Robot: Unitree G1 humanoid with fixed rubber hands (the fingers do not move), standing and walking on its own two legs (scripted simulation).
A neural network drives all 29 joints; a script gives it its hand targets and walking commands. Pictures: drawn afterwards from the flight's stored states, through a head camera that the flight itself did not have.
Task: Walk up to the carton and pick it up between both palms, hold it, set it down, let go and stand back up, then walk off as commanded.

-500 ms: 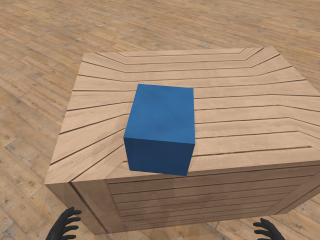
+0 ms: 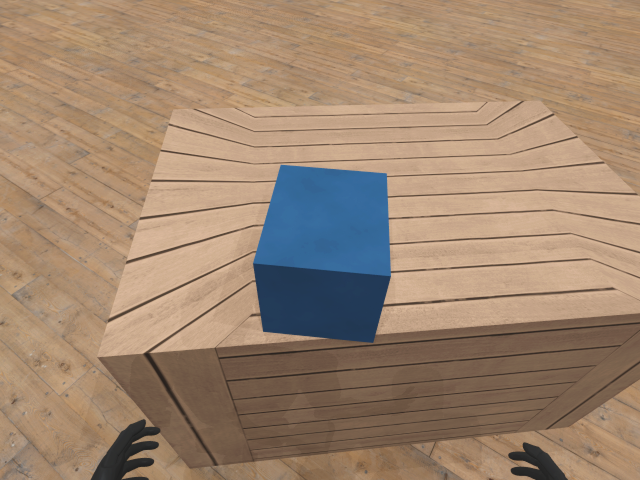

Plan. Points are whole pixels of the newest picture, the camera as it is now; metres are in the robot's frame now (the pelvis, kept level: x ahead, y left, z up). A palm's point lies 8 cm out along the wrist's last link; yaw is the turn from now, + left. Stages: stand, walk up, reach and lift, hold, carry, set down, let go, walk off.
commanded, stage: walk off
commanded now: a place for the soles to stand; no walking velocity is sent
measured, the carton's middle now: (325, 251) +0.47 -0.02 -0.01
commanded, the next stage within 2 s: none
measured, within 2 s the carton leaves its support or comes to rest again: neither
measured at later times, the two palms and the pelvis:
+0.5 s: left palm out of the picture +0.00 +0.25 -0.06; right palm out of the picture -0.04 -0.38 -0.13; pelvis -0.13 -0.05 -0.01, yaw +0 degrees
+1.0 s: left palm out of the picture -0.16 +0.29 -0.13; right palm out of the picture -0.26 -0.33 -0.11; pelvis -0.31 +0.00 -0.04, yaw +1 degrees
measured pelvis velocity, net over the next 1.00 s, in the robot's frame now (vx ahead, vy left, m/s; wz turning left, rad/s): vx -0.31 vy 0.00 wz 0.01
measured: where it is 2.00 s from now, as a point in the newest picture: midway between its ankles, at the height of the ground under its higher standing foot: outside the picture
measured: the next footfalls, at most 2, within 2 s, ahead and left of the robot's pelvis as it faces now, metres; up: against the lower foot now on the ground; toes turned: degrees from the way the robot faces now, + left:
left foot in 0.84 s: -0.18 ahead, +0.11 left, +0.00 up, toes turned -3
right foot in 1.22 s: -0.39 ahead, -0.10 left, +0.00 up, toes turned +3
